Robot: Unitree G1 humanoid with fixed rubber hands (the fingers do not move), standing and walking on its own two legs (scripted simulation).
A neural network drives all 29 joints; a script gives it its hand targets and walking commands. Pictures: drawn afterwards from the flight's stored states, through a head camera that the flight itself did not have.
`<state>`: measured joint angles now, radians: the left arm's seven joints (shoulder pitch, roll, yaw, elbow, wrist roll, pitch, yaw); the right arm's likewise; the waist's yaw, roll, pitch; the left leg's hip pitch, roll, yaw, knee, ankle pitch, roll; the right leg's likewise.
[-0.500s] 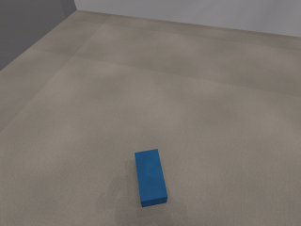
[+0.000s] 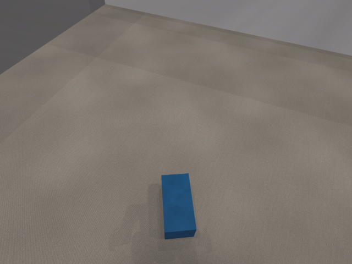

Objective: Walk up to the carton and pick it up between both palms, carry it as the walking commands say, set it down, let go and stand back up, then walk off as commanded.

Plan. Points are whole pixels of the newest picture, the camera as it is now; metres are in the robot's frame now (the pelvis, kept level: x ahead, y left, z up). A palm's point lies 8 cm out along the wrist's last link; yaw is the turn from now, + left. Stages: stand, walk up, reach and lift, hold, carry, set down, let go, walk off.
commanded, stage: walk up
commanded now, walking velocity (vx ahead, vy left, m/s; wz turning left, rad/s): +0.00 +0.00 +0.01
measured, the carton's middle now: (177, 205) +0.49 -0.02 -0.70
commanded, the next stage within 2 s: stand in 0.20 s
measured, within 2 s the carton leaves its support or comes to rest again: neither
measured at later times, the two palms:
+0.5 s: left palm out of the picture +0.05 +0.26 -0.12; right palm out of the picture +0.04 -0.24 -0.14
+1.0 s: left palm (81, 262) +0.15 +0.23 -0.13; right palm out of the picture +0.15 -0.24 -0.14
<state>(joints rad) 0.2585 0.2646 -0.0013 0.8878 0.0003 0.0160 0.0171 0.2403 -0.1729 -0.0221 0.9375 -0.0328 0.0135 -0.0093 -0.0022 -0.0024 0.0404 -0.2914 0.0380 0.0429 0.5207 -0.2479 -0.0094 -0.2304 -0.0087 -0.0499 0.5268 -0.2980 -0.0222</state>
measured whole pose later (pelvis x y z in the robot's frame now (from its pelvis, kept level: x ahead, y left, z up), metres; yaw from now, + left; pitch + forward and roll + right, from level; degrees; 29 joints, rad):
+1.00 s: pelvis +0.00 -0.01 -0.02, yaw -1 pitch +11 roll +1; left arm 0.09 0.24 0.00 0.62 0.00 0.17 -0.03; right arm 0.07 -0.18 -0.08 0.62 -0.06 0.18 0.05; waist 0.00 0.01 0.06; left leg -0.57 0.04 0.05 0.66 -0.28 -0.02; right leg -0.52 -0.01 -0.03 0.69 -0.36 -0.02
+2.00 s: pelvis -0.05 +0.00 -0.07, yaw -1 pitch +39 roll +1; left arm -0.81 0.16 0.16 0.75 0.00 0.06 0.12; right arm -0.90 -0.18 -0.15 0.85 0.01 0.06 -0.06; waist 0.00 0.01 -0.01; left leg -1.30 0.04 0.05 0.86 -0.24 -0.02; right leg -1.28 -0.01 -0.01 0.93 -0.33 -0.02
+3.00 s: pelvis -0.11 +0.01 -0.25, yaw +0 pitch +47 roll +6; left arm -1.29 0.12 0.34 0.85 0.05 0.14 0.17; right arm -1.43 -0.27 -0.18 1.02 -0.05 0.16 -0.10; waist 0.02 0.01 0.13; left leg -1.99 0.01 0.04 1.56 -0.40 -0.03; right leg -2.01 0.01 0.08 1.67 -0.49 0.00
